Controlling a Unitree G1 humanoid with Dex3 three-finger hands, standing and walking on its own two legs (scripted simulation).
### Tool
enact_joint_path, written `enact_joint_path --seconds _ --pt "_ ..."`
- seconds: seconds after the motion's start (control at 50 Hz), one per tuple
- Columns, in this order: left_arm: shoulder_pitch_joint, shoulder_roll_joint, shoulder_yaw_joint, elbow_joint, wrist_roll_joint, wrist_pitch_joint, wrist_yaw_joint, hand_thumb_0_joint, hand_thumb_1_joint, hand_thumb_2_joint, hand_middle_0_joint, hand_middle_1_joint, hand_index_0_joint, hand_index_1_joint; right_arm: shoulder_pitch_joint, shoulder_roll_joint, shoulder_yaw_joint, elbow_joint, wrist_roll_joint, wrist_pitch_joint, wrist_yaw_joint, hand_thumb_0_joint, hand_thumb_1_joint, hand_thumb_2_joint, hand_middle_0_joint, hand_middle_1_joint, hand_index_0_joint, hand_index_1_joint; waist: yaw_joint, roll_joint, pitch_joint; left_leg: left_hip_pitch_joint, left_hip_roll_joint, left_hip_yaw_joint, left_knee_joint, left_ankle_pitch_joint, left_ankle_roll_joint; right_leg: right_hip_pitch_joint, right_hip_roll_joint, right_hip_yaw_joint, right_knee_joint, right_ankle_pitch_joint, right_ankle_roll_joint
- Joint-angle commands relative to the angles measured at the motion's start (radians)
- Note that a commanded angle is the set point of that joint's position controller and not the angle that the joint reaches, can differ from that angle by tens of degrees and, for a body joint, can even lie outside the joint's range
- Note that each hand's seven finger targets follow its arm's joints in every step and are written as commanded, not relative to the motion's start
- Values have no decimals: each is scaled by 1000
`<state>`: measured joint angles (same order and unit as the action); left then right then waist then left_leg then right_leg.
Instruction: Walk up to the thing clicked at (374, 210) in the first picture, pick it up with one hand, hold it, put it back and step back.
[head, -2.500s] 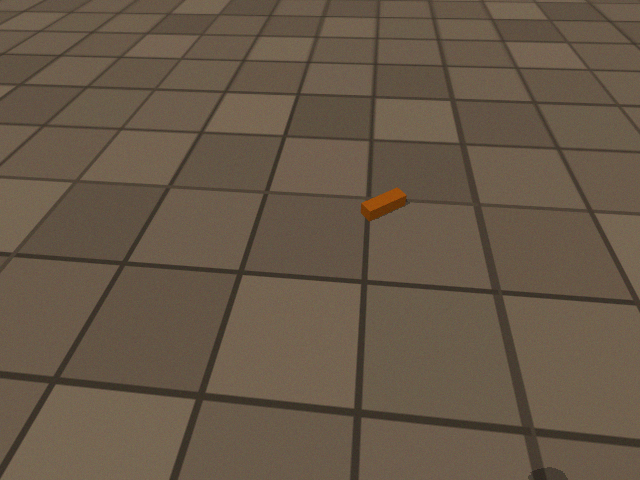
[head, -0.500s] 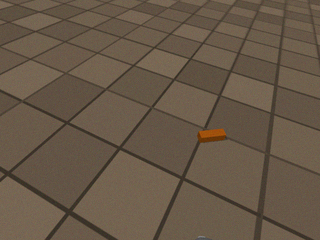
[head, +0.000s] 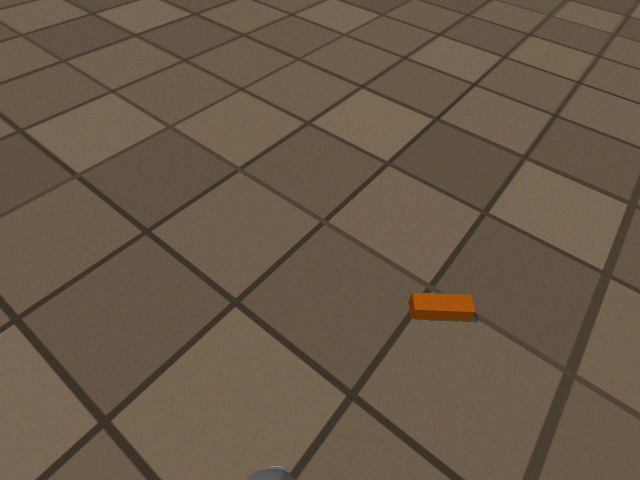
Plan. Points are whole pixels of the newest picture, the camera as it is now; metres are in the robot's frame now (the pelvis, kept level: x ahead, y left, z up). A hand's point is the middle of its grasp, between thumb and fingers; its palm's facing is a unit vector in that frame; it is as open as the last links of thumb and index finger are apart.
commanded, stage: walk up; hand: left
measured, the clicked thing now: (440, 306) +0.81 -0.35 -0.71
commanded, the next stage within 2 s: none
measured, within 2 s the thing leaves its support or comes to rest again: neither
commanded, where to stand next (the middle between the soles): +0.43 -0.54 m, yaw +6 degrees
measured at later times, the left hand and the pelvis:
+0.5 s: hand (291, 449) +0.19 +0.08 -0.13, palm faces +0.03 -0.92 -0.38, open 7.4 cm; pelvis +0.11 -0.21 -0.01, yaw +2 degrees
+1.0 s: hand (401, 396) +0.29 -0.08 -0.15, palm faces -0.02 -0.95 -0.31, open 7.4 cm; pelvis +0.22 -0.37 +0.00, yaw +2 degrees
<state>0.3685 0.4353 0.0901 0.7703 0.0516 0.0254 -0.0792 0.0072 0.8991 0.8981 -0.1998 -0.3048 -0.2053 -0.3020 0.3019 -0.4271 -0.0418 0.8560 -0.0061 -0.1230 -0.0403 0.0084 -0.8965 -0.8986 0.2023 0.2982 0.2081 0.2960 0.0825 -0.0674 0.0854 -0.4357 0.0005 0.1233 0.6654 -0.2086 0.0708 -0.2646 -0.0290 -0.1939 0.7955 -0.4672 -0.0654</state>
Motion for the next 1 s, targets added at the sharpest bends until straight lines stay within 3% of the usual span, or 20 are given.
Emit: enact_joint_path --seconds 0.0,0.04,0.1,0.26,0.32,0.34,0.36,0.38,0.42,0.48,0.54,0.62,0.64,0.66,0.68,0.7,0.78,0.84,0.92,0.98 --pt "-44 265 66 -137 3 4 14 0 900 900 -200 -300 -200 -300 214 -421 -135 -49 27 2 -66 0 -900 -900 200 300 200 300 -142 84 -182 436 530 -875 -347 -264 235 -499 -38 322 509 -81 58" --pt "-70 251 72 -116 -4 15 9 0 900 900 -200 -300 -200 -300 112 -340 -108 -55 22 0 -66 0 -900 -900 200 300 200 300 -94 34 -73 266 397 -605 -337 -210 166 -459 -78 355 494 28 47" --pt "-11 230 83 -72 1 21 -11 0 900 900 -200 -300 -200 -300 68 -330 -94 -42 0 -13 -50 0 -900 -900 200 300 200 300 -62 143 -29 95 310 -391 -298 -146 158 -366 -114 302 399 80 67" --pt "-156 210 96 -98 -7 27 -44 0 900 900 -200 -300 -200 -300 42 -426 -121 -26 -23 -11 -38 0 -900 -900 200 300 200 300 -87 283 -63 38 289 -308 -244 -297 133 -265 -109 211 100 50 64" --pt "38 217 121 -4 -9 21 -35 0 900 900 -200 -300 -200 -300 -57 -377 -100 -26 -33 14 -41 0 -900 -900 200 300 200 300 42 165 -108 -161 210 -152 -1 -302 68 86 -13 96 -86 112 58" --pt "137 270 141 31 8 12 -23 0 900 900 -200 -300 -200 -300 -21 -279 -71 -20 -34 26 -48 0 -900 -900 200 300 200 300 96 -60 -131 -298 129 -56 287 -321 30 226 -7 138 -173 50 44" --pt "178 355 150 16 19 -1 -10 0 900 900 -200 -300 -200 -300 -32 -173 -33 -44 -15 32 -53 0 -900 -900 200 300 200 300 127 -356 -70 -525 -10 -26 601 -450 -17 185 -223 584 -427 -186 -10" --pt "12 415 140 -46 3 -10 0 0 900 900 -200 -300 -200 -300 -55 -235 -64 -60 -3 35 -73 0 -900 -900 200 300 200 300 49 -331 -33 -513 19 -154 671 -428 -24 88 -337 857 -615 -266 -110" --pt "-79 352 125 -67 -18 -14 12 0 900 900 -200 -300 -200 -300 -16 -299 -70 18 8 26 -59 0 -900 -900 200 300 200 300 -19 -116 0 -425 86 -167 610 -263 -22 24 -293 677 -521 -233 -123" --pt "-132 278 102 -69 -11 -23 15 0 900 900 -200 -300 -200 -300 102 -281 -65 97 3 13 -44 0 -900 -900 200 300 200 300 -63 -149 0 -247 101 -82 414 -257 -31 -41 -216 464 -408 26 -183" --pt "-135 247 80 -91 3 -23 13 0 900 900 -200 -300 -200 -300 123 -250 -66 86 1 9 -35 0 -900 -900 200 300 200 300 -59 -152 -6 -125 65 -41 254 -237 -22 -70 -221 426 -411 159 -208" --pt "-219 195 49 -147 -2 -3 6 0 900 900 -200 -300 -200 -300 287 -229 -73 113 3 -8 -47 0 -900 -900 200 300 200 300 -149 -40 -93 259 29 -39 -92 54 -21 -184 -161 288 -207 270 -146" --pt "-181 143 29 -158 -12 -2 3 0 900 900 -200 -300 -200 -300 337 -281 -92 119 -11 -11 -61 0 -900 -900 200 300 200 300 -177 99 -134 423 90 -149 -179 56 -14 -281 -100 229 -24 253 -87" --pt "-124 82 15 -165 -13 -1 3 0 900 900 -200 -300 -200 -300 333 -380 -120 92 -31 -11 -73 0 -900 -900 200 300 200 300 -162 297 -165 551 341 -602 -278 -91 75 -495 22 189 201 5 -7" --pt "-79 185 47 -141 1 25 12 0 900 900 -200 -300 -200 -300 270 -423 -129 38 -14 -4 -84 0 -900 -900 200 300 200 300 -143 139 -179 474 519 -873 -375 -327 174 -522 18 297 360 -81 37" --pt "-67 261 65 -116 7 40 15 0 900 900 -200 -300 -200 -300 198 -423 -126 19 15 0 -85 0 -900 -900 200 300 200 300 -126 45 -133 388 534 -853 -385 -381 211 -517 -11 357 457 -77 46" --pt "-26 237 80 -64 0 38 0 0 900 900 -200 -300 -200 -300 73 -333 -93 20 -7 -7 -72 0 -900 -900 200 300 200 300 -57 131 -15 139 349 -431 -329 -292 141 -412 -70 351 401 78 59" --pt "-50 214 82 -58 1 40 -17 0 900 900 -200 -300 -200 -300 79 -339 -98 14 -18 -13 -56 0 -900 -900 200 300 200 300 -77 180 -12 83 309 -317 -309 -225 138 -366 -86 297 332 101 80" --pt "-104 210 88 -75 -4 49 -37 0 900 900 -200 -300 -200 -300 59 -405 -123 8 -30 -6 -47 0 -900 -900 200 300 200 300 -90 273 -22 51 307 -278 -298 -381 131 -325 -105 233 185 62 84" --pt "-92 209 98 -70 -8 43 -39 0 900 900 -200 -300 -200 -300 -2 -426 -125 9 -33 7 -46 0 -900 -900 200 300 200 300 -55 301 -57 -7 299 -230 -237 -387 105 -188 -89 176 64 37 65"
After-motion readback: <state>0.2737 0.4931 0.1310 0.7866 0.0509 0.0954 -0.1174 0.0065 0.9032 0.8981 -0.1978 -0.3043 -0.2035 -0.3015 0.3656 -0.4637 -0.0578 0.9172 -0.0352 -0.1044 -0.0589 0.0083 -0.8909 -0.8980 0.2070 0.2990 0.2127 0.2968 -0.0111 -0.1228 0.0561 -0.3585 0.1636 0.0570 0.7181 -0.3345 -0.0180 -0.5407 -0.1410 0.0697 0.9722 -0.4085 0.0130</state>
